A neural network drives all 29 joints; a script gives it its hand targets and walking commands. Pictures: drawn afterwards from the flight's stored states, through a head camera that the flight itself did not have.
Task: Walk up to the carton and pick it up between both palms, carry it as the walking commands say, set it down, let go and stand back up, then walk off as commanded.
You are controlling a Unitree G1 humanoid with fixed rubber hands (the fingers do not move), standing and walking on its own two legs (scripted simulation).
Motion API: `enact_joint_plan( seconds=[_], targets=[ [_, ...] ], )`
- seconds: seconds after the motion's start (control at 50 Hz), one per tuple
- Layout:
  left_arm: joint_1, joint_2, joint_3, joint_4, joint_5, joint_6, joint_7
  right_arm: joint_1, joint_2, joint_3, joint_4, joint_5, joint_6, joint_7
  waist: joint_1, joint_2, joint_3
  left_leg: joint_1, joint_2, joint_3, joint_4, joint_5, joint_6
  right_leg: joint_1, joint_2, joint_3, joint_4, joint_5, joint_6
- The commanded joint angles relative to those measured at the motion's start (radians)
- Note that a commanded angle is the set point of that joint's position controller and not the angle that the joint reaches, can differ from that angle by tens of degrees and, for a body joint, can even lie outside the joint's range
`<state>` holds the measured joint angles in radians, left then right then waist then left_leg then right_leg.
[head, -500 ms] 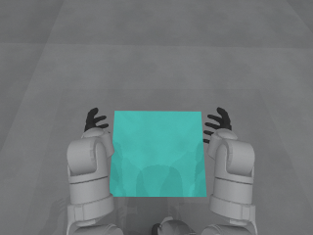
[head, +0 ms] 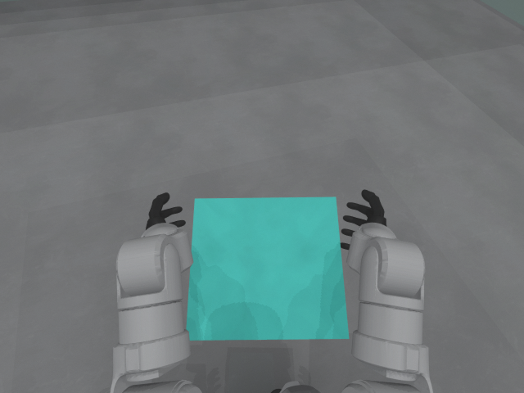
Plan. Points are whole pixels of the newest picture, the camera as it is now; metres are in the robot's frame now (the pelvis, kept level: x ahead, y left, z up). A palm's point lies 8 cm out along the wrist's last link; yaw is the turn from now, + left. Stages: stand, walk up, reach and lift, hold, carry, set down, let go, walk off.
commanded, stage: carry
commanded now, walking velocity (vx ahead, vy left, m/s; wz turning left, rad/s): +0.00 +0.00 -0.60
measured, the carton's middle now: (266, 268) +0.33 -0.01 -0.05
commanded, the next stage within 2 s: none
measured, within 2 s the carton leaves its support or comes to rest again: neither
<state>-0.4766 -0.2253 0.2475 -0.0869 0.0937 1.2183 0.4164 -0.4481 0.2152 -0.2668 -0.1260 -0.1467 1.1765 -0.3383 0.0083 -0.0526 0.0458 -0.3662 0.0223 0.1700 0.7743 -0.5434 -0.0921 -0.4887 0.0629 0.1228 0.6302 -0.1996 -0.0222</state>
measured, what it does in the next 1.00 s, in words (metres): steps on the spot: left foot, then right foot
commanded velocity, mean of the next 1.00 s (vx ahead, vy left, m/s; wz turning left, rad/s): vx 0.00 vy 0.00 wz -0.05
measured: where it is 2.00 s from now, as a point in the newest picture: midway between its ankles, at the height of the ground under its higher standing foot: outside the picture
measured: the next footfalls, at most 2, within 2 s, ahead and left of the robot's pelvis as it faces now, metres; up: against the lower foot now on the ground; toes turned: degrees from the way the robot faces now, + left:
left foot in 0.04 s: +0.01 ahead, +0.10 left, +0.00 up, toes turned +8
right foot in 0.38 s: +0.07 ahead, -0.13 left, +0.00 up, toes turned -13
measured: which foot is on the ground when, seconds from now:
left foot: up 0.00-0.02, down 0.04-0.40, up 0.42-0.70, down 0.72-1.00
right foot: down 0.00-0.04, up 0.06-0.36, down 0.38-1.00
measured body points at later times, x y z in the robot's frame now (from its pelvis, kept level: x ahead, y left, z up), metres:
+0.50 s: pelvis +0.01 -0.03 +0.00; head +0.06 -0.06 +0.44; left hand +0.36 +0.04 +0.06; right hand +0.30 -0.25 +0.05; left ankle -0.03 +0.10 -0.70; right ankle +0.03 -0.13 -0.72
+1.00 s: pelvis -0.03 -0.01 +0.00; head -0.03 +0.00 +0.45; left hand +0.32 +0.07 +0.08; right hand +0.25 -0.23 +0.08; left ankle +0.01 +0.09 -0.72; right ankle +0.03 -0.12 -0.72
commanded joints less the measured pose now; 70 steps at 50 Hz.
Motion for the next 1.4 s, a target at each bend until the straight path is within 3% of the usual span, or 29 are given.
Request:
enact_joint_plan(
  seconds=[0.0, 0.02, 0.04, 0.06, 0.1, 0.12, 0.2, 0.26, 0.3, 0.32, 0.34, 0.36, 0.4, 0.48, 0.54, 0.62, 0.68, 0.72, 0.76, 0.82, 0.9, 0.92, 1.02, 1.1, 1.18, 1.2, 1.3, 1.36, 1.38],
  targets=[
    [-0.730, -0.941, -0.700, -0.158, -0.426, -0.003, -0.582, -0.554, 1.036, 0.679, 0.042, 0.465, 0.022, 0.520, -0.024, 0.365, -0.644, 0.580, 0.444, -0.398, -0.404, 0.591, 0.230, -0.171, 0.003, -0.068, 0.208, -0.189, 0.042],
    [-0.749, -0.942, -0.689, -0.171, -0.427, -0.008, -0.579, -0.570, 1.022, 0.672, 0.015, 0.461, 0.018, 0.525, -0.020, 0.353, -0.592, 0.537, 0.567, -0.364, -0.388, 0.761, 0.318, -0.252, -0.052, -0.126, 0.447, -0.347, 0.036],
    [-0.761, -0.951, -0.689, -0.144, -0.427, -0.016, -0.581, -0.590, 1.036, 0.677, 0.020, 0.462, 0.016, 0.529, -0.013, 0.219, -0.562, 0.476, 0.521, -0.252, -0.369, 0.816, 0.309, -0.240, -0.089, -0.124, 0.538, -0.326, 0.039],
    [-0.846, -0.958, -0.711, -0.134, -0.439, -0.020, -0.578, -0.682, 1.026, 0.682, 0.014, 0.474, 0.013, 0.535, -0.011, 0.172, -0.543, 0.459, 0.477, -0.165, -0.345, 0.820, 0.281, -0.252, -0.107, -0.133, 0.541, -0.275, 0.048],
    [-0.803, -0.977, -0.733, -0.112, -0.448, -0.014, -0.576, -0.682, 1.010, 0.672, 0.022, 0.470, 0.018, 0.537, -0.002, 0.166, -0.494, 0.466, 0.396, -0.084, -0.303, 0.864, 0.221, -0.255, -0.105, -0.153, 0.507, -0.223, 0.062],
    [-0.891, -0.958, -0.738, -0.105, -0.469, -0.021, -0.570, -0.788, 0.984, 0.679, 0.011, 0.494, 0.009, 0.533, 0.000, 0.184, -0.504, 0.499, 0.370, -0.069, -0.275, 0.964, 0.209, -0.260, -0.089, -0.161, 0.485, -0.239, 0.067],
    [-0.762, -0.950, -0.711, -0.064, -0.446, 0.003, -0.569, -0.588, 1.002, 0.632, 0.066, 0.447, 0.028, 0.530, -0.018, 0.265, -0.542, 0.570, 0.299, -0.020, -0.179, 1.105, 0.171, -0.186, -0.039, -0.220, 0.291, -0.241, 0.051],
    [-0.773, -0.952, -0.662, -0.005, -0.439, 0.012, -0.575, -0.583, 1.002, 0.615, 0.099, 0.427, 0.025, 0.524, -0.031, 0.363, -0.578, 0.623, 0.280, -0.012, -0.099, 1.184, 0.144, -0.086, -0.010, -0.254, 0.020, -0.119, 0.026],
    [-0.741, -0.967, -0.630, 0.040, -0.428, 0.014, -0.588, -0.590, 0.999, 0.622, 0.109, 0.414, 0.020, 0.518, -0.010, 0.319, -0.626, 0.512, 0.256, 0.016, -0.031, 1.104, 0.082, 0.162, -0.041, -0.204, -0.191, 0.214, -0.015],
    [-0.714, -0.970, -0.622, 0.052, -0.422, 0.009, -0.591, -0.599, 1.004, 0.638, 0.100, 0.417, 0.015, 0.514, 0.000, 0.247, -0.664, 0.339, 0.213, 0.011, 0.028, 0.846, 0.045, 0.357, -0.133, -0.073, -0.165, 0.549, -0.048],
    [-0.706, -0.971, -0.620, 0.044, -0.425, -0.001, -0.595, -0.622, 1.008, 0.659, 0.067, 0.421, 0.007, 0.512, 0.011, 0.045, -0.725, 0.115, 0.142, 0.008, 0.116, 0.393, 0.014, 0.591, -0.277, 0.105, -0.068, 1.110, -0.105],
    [-0.704, -0.977, -0.623, 0.048, -0.423, -0.008, -0.598, -0.675, 1.025, 0.693, 0.030, 0.439, 0.004, 0.509, 0.011, -0.132, -0.748, -0.080, 0.065, -0.023, 0.175, -0.067, 0.016, 0.768, -0.377, 0.230, -0.011, 1.478, -0.150],
    [-0.660, -0.971, -0.612, 0.005, -0.413, -0.021, -0.604, -0.717, 1.036, 0.729, -0.040, 0.480, 0.000, 0.503, 0.025, -0.185, -0.760, -0.136, 0.034, -0.101, 0.131, -0.120, 0.040, 0.801, -0.360, 0.218, -0.016, 1.317, -0.156],
    [-0.669, -0.955, -0.589, -0.058, -0.415, -0.030, -0.614, -0.717, 1.051, 0.767, -0.061, 0.494, 0.008, 0.487, 0.015, -0.252, -0.736, -0.148, 0.037, -0.109, 0.051, -0.065, 0.038, 0.773, -0.313, 0.149, -0.055, 1.085, -0.135],
    [-0.630, -0.958, -0.605, -0.041, -0.410, -0.030, -0.609, -0.665, 1.033, 0.755, -0.033, 0.489, 0.014, 0.489, 0.016, -0.181, -0.740, -0.090, 0.012, -0.104, -0.032, -0.023, 0.042, 0.743, -0.318, 0.151, -0.075, 1.014, -0.147],
    [-0.663, -0.958, -0.625, -0.039, -0.403, -0.025, -0.601, -0.621, 1.035, 0.725, 0.025, 0.480, 0.016, 0.506, -0.005, -0.098, -0.718, 0.100, 0.005, -0.071, -0.210, 0.126, 0.051, 0.585, -0.271, 0.104, -0.087, 0.805, -0.124],
    [-0.669, -0.954, -0.626, -0.004, -0.395, -0.023, -0.600, -0.611, 1.024, 0.686, 0.070, 0.451, 0.009, 0.521, -0.011, 0.053, -0.730, 0.305, 0.100, -0.146, -0.239, 0.406, 0.100, 0.392, -0.197, 0.044, -0.083, 0.537, -0.066],
    [-0.673, -0.943, -0.608, 0.036, -0.376, -0.039, -0.598, -0.613, 1.001, 0.652, 0.105, 0.423, -0.009, 0.529, -0.004, 0.101, -0.713, 0.327, 0.159, -0.175, -0.231, 0.547, 0.133, 0.315, -0.160, 0.020, -0.091, 0.334, -0.053],
    [-0.666, -0.907, -0.515, 0.200, -0.292, -0.078, -0.602, -0.593, 0.957, 0.545, 0.273, 0.334, -0.047, 0.536, -0.002, 0.128, -0.675, 0.259, 0.176, -0.171, -0.238, 0.471, 0.151, 0.310, -0.147, 0.021, -0.127, 0.151, -0.056],
    [-0.714, -0.944, -0.608, 0.055, -0.374, -0.078, -0.605, -0.612, 0.997, 0.634, 0.128, 0.405, -0.050, 0.540, -0.005, 0.103, -0.636, 0.226, 0.145, -0.153, -0.269, 0.337, 0.140, 0.288, -0.161, 0.028, -0.142, 0.166, -0.063],
    [-0.690, -0.930, -0.564, 0.190, -0.343, -0.086, -0.610, -0.596, 0.974, 0.575, 0.235, 0.357, -0.070, 0.539, -0.004, 0.097, -0.595, 0.183, 0.136, -0.159, -0.286, 0.254, 0.141, 0.276, -0.170, 0.037, -0.175, 0.114, -0.057],
    [-0.694, -0.934, -0.586, 0.153, -0.363, -0.081, -0.611, -0.614, 0.980, 0.604, 0.185, 0.382, -0.067, 0.537, -0.004, 0.086, -0.599, 0.180, 0.132, -0.157, -0.283, 0.252, 0.139, 0.278, -0.170, 0.038, -0.179, 0.114, -0.058],
    [-0.656, -0.883, -0.483, 0.328, -0.276, -0.134, -0.614, -0.584, 0.939, 0.519, 0.347, 0.309, -0.117, 0.540, -0.004, 0.052, -0.577, 0.169, 0.105, -0.140, -0.275, 0.210, 0.132, 0.262, -0.183, 0.052, -0.215, 0.091, -0.054],
    [-0.695, -0.895, -0.509, 0.261, -0.313, -0.152, -0.615, -0.650, 0.936, 0.565, 0.244, 0.354, -0.135, 0.536, -0.003, 0.038, -0.564, 0.157, 0.104, -0.147, -0.272, 0.195, 0.132, 0.249, -0.180, 0.056, -0.238, 0.055, -0.048],
    [-0.680, -0.865, -0.450, 0.321, -0.266, -0.195, -0.610, -0.650, 0.904, 0.506, 0.296, 0.316, -0.175, 0.533, -0.002, 0.039, -0.581, 0.160, 0.096, -0.151, -0.271, 0.173, 0.139, 0.253, -0.184, 0.063, -0.257, 0.022, -0.045],
    [-0.648, -0.837, -0.400, 0.407, -0.219, -0.219, -0.609, -0.623, 0.878, 0.458, 0.380, 0.277, -0.197, 0.535, -0.002, 0.044, -0.582, 0.165, 0.098, -0.150, -0.273, 0.193, 0.138, 0.249, -0.184, 0.062, -0.246, 0.041, -0.047],
    [-0.636, -0.843, -0.455, 0.282, -0.238, -0.290, -0.600, -0.568, 0.862, 0.485, 0.319, 0.280, -0.248, 0.534, -0.004, 0.053, -0.609, 0.178, 0.115, -0.166, -0.279, 0.242, 0.139, 0.274, -0.172, 0.034, -0.207, 0.115, -0.041],
    [-0.611, -0.873, -0.603, 0.069, -0.318, -0.279, -0.592, -0.505, 0.891, 0.605, 0.180, 0.339, -0.227, 0.532, -0.006, 0.038, -0.619, 0.181, 0.124, -0.170, -0.260, 0.305, 0.139, 0.291, -0.177, 0.024, -0.178, 0.192, -0.041],
    [-0.595, -0.869, -0.613, 0.077, -0.310, -0.281, -0.590, -0.480, 0.877, 0.603, 0.201, 0.325, -0.227, 0.533, -0.007, 0.041, -0.623, 0.180, 0.127, -0.173, -0.255, 0.313, 0.137, 0.295, -0.179, 0.026, -0.167, 0.207, -0.043]
  ],
)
